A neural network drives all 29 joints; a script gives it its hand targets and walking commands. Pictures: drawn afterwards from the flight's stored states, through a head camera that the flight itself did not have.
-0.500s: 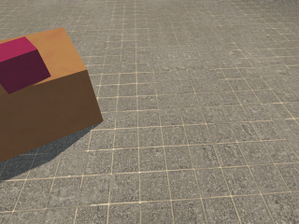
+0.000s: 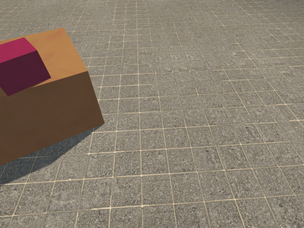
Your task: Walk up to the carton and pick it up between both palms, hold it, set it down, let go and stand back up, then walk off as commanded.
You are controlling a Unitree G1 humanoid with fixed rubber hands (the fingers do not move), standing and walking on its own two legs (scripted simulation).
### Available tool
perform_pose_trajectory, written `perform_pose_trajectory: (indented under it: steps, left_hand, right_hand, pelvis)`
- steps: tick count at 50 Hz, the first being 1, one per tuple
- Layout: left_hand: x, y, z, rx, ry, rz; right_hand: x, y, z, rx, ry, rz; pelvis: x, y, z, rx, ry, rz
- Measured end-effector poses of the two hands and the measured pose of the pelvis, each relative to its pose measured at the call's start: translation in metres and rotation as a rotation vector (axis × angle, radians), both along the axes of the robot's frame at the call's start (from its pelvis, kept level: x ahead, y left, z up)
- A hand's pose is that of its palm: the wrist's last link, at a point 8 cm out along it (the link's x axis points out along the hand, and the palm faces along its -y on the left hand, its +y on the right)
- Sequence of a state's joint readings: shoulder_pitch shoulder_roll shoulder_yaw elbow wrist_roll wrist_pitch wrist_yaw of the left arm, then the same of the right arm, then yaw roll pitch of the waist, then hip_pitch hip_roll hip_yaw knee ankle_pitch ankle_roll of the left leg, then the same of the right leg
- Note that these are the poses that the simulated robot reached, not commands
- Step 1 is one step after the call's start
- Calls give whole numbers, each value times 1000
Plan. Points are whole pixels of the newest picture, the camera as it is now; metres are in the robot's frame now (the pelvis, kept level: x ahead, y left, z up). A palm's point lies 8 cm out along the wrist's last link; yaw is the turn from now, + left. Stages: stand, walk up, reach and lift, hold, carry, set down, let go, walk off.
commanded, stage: stand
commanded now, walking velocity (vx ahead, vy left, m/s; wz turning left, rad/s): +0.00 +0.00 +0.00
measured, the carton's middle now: (16, 65) +0.99 +0.84 -0.13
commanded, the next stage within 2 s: walk up in 1.06 s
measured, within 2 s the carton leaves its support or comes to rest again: neither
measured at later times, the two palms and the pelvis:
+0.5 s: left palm out of the picture +0.07 +0.30 -0.12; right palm out of the picture +0.07 -0.31 -0.11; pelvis +0.00 +0.00 +0.00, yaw +0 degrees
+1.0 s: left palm out of the picture +0.07 +0.30 -0.12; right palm out of the picture +0.07 -0.31 -0.11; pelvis +0.00 +0.00 +0.00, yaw +0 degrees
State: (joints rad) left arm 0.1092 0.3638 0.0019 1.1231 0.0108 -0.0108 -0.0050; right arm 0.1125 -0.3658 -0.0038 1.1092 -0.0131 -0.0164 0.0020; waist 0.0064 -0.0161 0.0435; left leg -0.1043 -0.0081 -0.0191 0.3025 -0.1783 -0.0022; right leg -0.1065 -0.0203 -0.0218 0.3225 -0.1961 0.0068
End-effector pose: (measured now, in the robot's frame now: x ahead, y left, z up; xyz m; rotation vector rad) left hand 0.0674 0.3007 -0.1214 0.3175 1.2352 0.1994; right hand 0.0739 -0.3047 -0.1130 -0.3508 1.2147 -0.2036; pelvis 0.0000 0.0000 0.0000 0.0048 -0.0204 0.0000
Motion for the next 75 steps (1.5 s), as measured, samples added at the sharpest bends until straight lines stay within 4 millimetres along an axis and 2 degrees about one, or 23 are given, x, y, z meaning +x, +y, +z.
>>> perform_pose_trajectory:
  steps: [63,65,68,72,75]
  left_hand:
    - [4,-1,0,2,2,-7]
    - [5,3,1,3,-40,24]
    - [-2,22,8,37,-113,78]
    - [-20,58,17,101,-116,130]
    - [-32,89,17,136,-103,169]
  right_hand:
    - [-1,-2,0,-2,3,-11]
    - [1,-3,0,8,13,19]
    - [10,-2,2,5,53,84]
    - [35,7,9,10,43,139]
    - [60,24,9,9,31,187]
  pelvis:
    - [3,-1,0,0,1,-7]
    - [2,0,-2,-12,0,30]
    - [5,6,-4,-14,2,75]
    - [14,23,-6,-15,-1,133]
    - [22,40,-11,-25,-8,178]
